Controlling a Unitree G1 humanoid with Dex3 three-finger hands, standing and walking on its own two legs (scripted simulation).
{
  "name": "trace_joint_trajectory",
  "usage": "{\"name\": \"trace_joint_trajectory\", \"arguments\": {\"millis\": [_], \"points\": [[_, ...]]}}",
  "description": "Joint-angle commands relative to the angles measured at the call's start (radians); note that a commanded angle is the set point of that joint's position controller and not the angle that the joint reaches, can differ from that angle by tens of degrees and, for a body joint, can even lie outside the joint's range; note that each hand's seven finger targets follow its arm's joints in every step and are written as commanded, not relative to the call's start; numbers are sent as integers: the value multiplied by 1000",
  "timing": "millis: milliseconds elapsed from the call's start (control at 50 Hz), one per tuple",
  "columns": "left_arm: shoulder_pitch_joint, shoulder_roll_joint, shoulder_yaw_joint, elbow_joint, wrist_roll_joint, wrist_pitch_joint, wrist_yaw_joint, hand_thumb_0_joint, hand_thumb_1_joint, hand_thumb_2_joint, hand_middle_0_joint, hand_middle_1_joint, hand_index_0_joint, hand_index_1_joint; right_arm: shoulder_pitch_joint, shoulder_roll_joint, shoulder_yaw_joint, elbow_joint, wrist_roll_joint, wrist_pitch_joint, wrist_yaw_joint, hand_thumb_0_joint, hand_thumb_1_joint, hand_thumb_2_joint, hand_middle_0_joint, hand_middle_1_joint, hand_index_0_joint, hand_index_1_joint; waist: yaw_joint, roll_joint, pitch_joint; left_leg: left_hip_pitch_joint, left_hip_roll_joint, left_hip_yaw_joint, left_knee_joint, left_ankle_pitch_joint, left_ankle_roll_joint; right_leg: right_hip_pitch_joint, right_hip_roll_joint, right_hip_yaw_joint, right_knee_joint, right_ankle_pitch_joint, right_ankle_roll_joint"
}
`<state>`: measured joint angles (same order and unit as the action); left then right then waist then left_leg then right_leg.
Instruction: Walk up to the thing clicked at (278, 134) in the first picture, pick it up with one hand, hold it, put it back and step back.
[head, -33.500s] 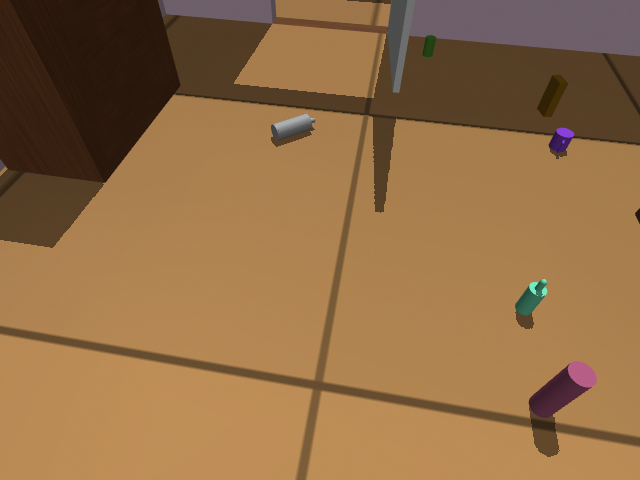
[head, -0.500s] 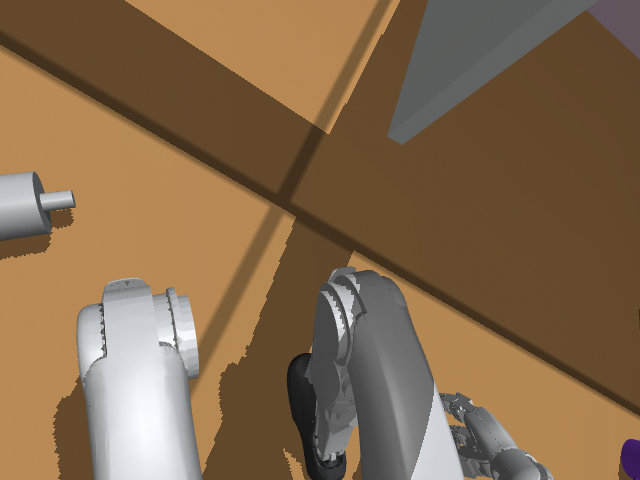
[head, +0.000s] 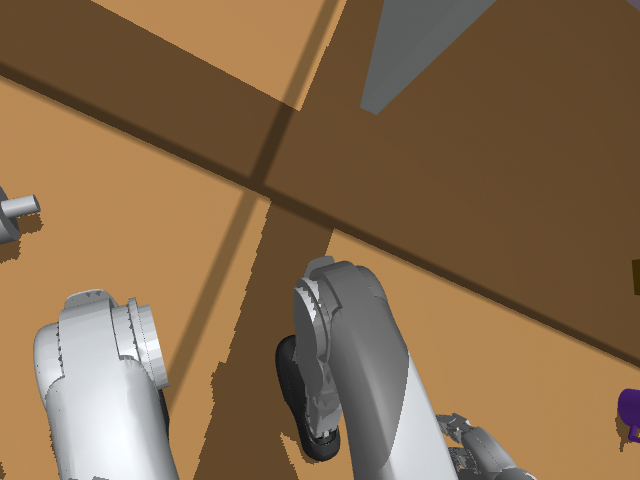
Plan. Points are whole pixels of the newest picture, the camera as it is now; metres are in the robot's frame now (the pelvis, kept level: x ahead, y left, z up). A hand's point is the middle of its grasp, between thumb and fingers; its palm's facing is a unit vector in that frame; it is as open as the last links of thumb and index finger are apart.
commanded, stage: rest palm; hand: left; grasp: from above
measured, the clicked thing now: out of the picture +0.43 +0.39 -0.28
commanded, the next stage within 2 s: close in 0.66 s
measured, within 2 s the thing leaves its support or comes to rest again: neither
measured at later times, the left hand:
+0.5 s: hand out of the picture +0.42 +0.40 -0.23, palm faces -0.40 -0.18 -0.90, open 14.3 cm
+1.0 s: hand out of the picture +0.41 +0.40 -0.25, palm faces -0.40 -0.18 -0.90, open 13.5 cm
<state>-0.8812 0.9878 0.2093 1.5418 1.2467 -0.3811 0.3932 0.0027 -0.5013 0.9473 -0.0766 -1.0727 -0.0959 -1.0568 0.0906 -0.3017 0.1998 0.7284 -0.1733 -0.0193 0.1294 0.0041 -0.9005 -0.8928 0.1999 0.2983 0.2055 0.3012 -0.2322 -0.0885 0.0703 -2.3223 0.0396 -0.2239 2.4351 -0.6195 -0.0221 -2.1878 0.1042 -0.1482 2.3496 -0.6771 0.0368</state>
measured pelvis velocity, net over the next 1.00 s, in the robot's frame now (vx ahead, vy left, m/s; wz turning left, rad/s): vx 0.01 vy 0.01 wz -0.07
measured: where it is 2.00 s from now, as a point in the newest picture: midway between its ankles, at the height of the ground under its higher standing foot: (236, 437)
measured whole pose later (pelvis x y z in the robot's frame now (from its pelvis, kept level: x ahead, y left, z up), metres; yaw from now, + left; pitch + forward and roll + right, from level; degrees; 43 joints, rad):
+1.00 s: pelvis +0.01 +0.01 -0.03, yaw -4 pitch +24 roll -14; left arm -0.88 1.10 0.23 1.64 1.29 -0.35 0.57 0.00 -0.41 0.94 -0.14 -0.99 -0.15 -0.98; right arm 0.01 -0.31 0.29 0.72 -0.28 -0.15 0.18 0.00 -0.89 -0.89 0.20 0.30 0.21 0.30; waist -0.26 -0.17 0.13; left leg -2.35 0.04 -0.30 2.57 -0.67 -0.01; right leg -2.19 0.13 -0.20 2.42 -0.71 0.06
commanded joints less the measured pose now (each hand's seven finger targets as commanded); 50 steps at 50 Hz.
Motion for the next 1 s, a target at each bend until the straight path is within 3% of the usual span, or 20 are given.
{"name": "trace_joint_trajectory", "arguments": {"millis": [0, 60, 140, 200, 300, 340, 360, 400, 460, 480, 500, 520, 540, 580, 600, 700, 760, 780, 860, 980], "points": [[-285, 381, 58, -127, 28, -37, 115, 0, -538, 985, -60, -1008, -59, -1008, 112, -276, -64, -16, -43, -23, -25, 0, -886, -897, 200, 300, 200, 300, -4, 415, -641, 529, 5, 108, -197, 33, 37, 243, 11, -64, -226, 96, -65], [-289, 403, 77, -132, 45, -29, 164, 0, -542, 997, -61, -987, -55, -991, 115, -289, -62, 0, -70, -35, -27, 0, -882, -896, 200, 300, 200, 300, -12, 455, -668, 557, 8, 100, -183, 49, 32, 231, 10, -80, -198, 111, -66], [-292, 383, 65, -86, 51, 7, 198, 0, -558, 1011, -61, -969, -47, -982, 108, -294, -58, 25, -92, -60, -15, 0, -885, -897, 200, 300, 200, 300, -23, 497, -631, 557, 14, 93, -167, 60, 24, 176, 15, -104, -171, 127, -70], [-273, 382, 47, -64, 67, 47, 203, 0, -560, 1017, -62, -965, -47, -979, 113, -294, -51, 33, -98, -77, -2, 0, -885, -897, 200, 300, 200, 300, -21, 500, -629, 563, 18, 89, -155, 98, 25, 179, 23, -110, -160, 170, -68], [-200, 352, 40, -45, 29, 86, 185, 0, -547, 1001, -62, -982, -54, -989, 91, -294, -51, 23, -98, -97, 17, 0, -885, -897, 200, 300, 200, 300, -6, 492, -616, 549, 20, 85, -151, 136, 27, 203, 28, -119, -154, 214, -62], [-202, 366, 48, -69, 28, 94, 174, 0, -548, 990, -59, -985, -53, -990, 99, -295, -54, 13, -98, -104, 26, 0, -888, -898, 200, 300, 200, 300, -17, 490, -610, 540, 20, 82, -147, 159, 28, 218, 27, -119, -146, 242, -61], [-185, 352, 46, -53, 12, 95, 171, 0, -551, 995, -59, -985, -52, -990, 88, -293, -53, 9, -90, -103, 27, 0, -887, -898, 200, 300, 200, 300, -7, 468, -609, 528, 21, 74, -155, 151, 26, 214, 26, -125, -141, 231, -62], [-189, 335, 36, -58, -4, 88, 165, 0, -548, 987, -58, -984, -52, -987, 82, -294, -50, 0, -90, -107, 32, 0, -886, -897, 200, 300, 200, 300, -24, 451, -599, 519, 24, 72, -142, 153, 32, 227, 28, -124, -151, 241, -56], [-187, 398, 75, -68, 11, 79, 165, 0, -533, 976, -60, -993, -60, -992, 92, -305, -54, -3, -87, -110, 35, 0, -886, -897, 200, 300, 200, 300, -25, 451, -605, 516, 27, 71, -131, 168, 34, 250, 29, -118, -148, 258, -56], [-195, 337, 45, -65, -4, 75, 163, 0, -561, 1005, -63, -976, -51, -986, 83, -296, -46, -20, -88, -114, 39, 0, -888, -898, 200, 300, 200, 300, -33, 434, -587, 507, 27, 68, -131, 161, 34, 244, 28, -123, -149, 249, -54], [-203, 330, 41, -71, -11, 67, 162, 0, -545, 990, -61, -983, -54, -988, 77, -296, -44, -19, -87, -114, 40, 0, -885, -897, 200, 300, 200, 300, -38, 442, -585, 509, 28, 66, -135, 149, 34, 248, 30, -125, -154, 241, -54], [-194, 371, 65, -56, -12, 62, 164, 0, -553, 1001, -62, -981, -52, -990, 83, -308, -44, -17, -86, -113, 38, 0, -885, -897, 200, 300, 200, 300, -39, 436, -577, 505, 29, 59, -139, 137, 32, 239, 29, -131, -151, 228, -56], [-197, 339, 35, -59, -6, 57, 160, 0, -554, 1001, -63, -974, -51, -983, 75, -304, -38, -21, -87, -113, 39, 0, -883, -897, 200, 300, 200, 300, -39, 449, -579, 520, 28, 55, -147, 137, 28, 236, 29, -134, -143, 223, -58], [-215, 370, 39, -53, 6, 48, 159, 0, -549, 1011, -69, -990, -58, -1000, 65, -309, -40, -30, -87, -115, 39, 0, -886, -898, 200, 300, 200, 300, -43, 458, -560, 508, 30, 56, -146, 98, 28, 221, 31, -133, -150, 191, -60], [-205, 398, 65, -50, 8, 45, 164, 0, -557, 1011, -65, -984, -52, -996, 79, -311, -40, -19, -87, -114, 37, 0, -886, -899, 200, 300, 200, 300, -40, 446, -560, 500, 31, 57, -140, 101, 30, 238, 31, -131, -153, 196, -59], [-209, 370, 33, -50, 12, 23, 174, 0, -556, 1010, -63, -986, -50, -998, 62, -314, -26, -26, -94, -115, 39, 0, -884, -899, 200, 300, 200, 300, -47, 447, -554, 512, 31, 55, -140, 87, 27, 235, 33, -139, -150, 183, -58], [-193, 397, 59, -33, 9, 14, 189, 0, -460, 958, -91, -1011, -99, -1001, 58, -321, -24, -24, -98, -114, 39, 0, -877, -894, 201, 300, 201, 300, -38, 445, -561, 508, 32, 48, -138, 111, 25, 242, 35, -147, -140, 201, -57], [-193, 420, 58, -37, 29, 17, 192, 0, -443, 962, -113, -1004, -118, -997, 57, -316, -20, -19, -98, -115, 39, 0, -880, -895, 201, 300, 200, 300, -31, 458, -553, 512, 34, 57, -128, 114, 27, 240, 36, -137, -143, 206, -58], [-201, 395, 42, -25, 20, 21, 210, 0, -382, 926, -140, -994, -153, -979, 45, -320, -12, -10, -103, -119, 40, 0, -877, -894, 201, 300, 201, 300, -39, 448, -546, 499, 36, 56, -121, 113, 27, 238, 40, -140, -144, 206, -55], [-191, 413, 39, -20, 28, 43, 220, 0, -332, 853, -172, -953, -191, -932, 42, -334, -11, -18, -102, -135, 45, 0, -878, -894, 201, 300, 200, 300, -37, 463, -544, 515, 36, 50, -128, 110, 24, 232, 39, -143, -130, 204, -58]]}}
